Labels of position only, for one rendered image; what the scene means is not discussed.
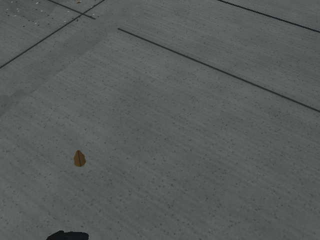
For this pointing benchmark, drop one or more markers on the left robot hand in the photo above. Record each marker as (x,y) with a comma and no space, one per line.
(61,235)

